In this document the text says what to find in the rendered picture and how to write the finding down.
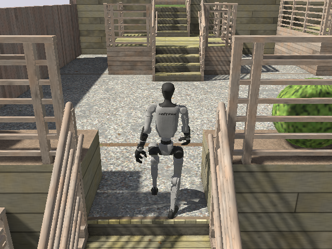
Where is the robot left upper arm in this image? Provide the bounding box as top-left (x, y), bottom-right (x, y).
top-left (143, 104), bottom-right (157, 134)

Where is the robot left hand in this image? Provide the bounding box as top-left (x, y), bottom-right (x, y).
top-left (135, 149), bottom-right (147, 163)

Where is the robot right hand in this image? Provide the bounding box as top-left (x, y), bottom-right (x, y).
top-left (178, 137), bottom-right (190, 145)

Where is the robot right upper arm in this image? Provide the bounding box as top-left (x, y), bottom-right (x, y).
top-left (178, 105), bottom-right (189, 133)

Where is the left robot shin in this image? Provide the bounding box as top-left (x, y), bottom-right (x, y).
top-left (151, 156), bottom-right (158, 189)

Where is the right robot forearm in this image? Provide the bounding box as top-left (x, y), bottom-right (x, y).
top-left (184, 126), bottom-right (191, 140)

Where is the left robot thigh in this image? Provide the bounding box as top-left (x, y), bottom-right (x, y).
top-left (148, 143), bottom-right (159, 165)

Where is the left robot forearm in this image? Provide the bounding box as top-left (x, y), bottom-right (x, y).
top-left (136, 126), bottom-right (148, 151)

